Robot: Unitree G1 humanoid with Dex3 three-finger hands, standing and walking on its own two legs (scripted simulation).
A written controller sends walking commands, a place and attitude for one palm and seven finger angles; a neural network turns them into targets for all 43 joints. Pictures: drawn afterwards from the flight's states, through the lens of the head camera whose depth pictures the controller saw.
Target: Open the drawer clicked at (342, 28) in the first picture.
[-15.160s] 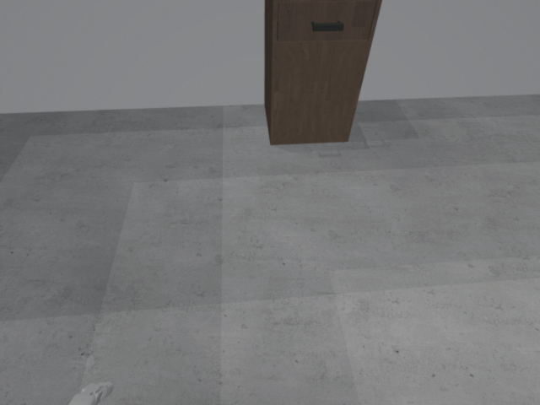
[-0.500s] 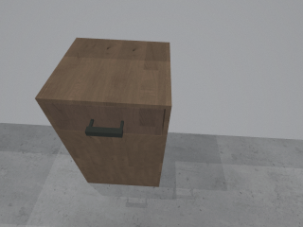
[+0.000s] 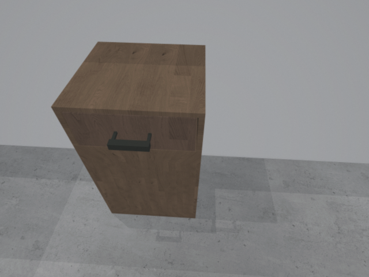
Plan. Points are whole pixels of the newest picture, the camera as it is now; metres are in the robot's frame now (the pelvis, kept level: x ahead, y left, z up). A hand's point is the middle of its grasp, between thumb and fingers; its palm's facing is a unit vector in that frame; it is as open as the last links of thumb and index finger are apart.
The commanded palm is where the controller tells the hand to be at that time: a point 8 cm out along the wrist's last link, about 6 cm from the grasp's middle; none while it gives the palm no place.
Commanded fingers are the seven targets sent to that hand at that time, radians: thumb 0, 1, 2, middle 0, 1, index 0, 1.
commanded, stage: come to a stop and stand still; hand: left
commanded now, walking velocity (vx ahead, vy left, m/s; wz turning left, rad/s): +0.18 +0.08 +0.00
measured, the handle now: (130, 140) +0.53 +0.21 -0.08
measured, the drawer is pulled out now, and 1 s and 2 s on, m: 0.00 0.00 0.00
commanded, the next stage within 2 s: look again from close up in 0.80 s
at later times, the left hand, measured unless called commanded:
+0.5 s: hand out of the picture +0.02 +0.17 -0.16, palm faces +0.01 -0.98 -0.20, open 7.3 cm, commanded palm none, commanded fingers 0.00 0.90 0.90 -0.20 -0.30 -0.20 -0.30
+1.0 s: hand out of the picture -0.01 +0.13 -0.17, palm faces +0.01 -0.99 -0.15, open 7.4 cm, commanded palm none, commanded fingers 0.00 0.90 0.90 -0.20 -0.30 -0.20 -0.30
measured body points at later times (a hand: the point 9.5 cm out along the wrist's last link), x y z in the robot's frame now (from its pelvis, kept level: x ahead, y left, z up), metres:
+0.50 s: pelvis +0.02 +0.01 +0.01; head +0.03 -0.01 +0.46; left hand +0.02 +0.23 -0.15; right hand -0.02 -0.18 -0.16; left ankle -0.01 +0.10 -0.73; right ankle +0.00 -0.10 -0.73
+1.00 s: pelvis +0.02 -0.01 +0.01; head +0.05 -0.02 +0.46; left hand -0.01 +0.18 -0.15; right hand +0.02 -0.23 -0.15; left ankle -0.01 +0.10 -0.73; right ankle +0.00 -0.10 -0.73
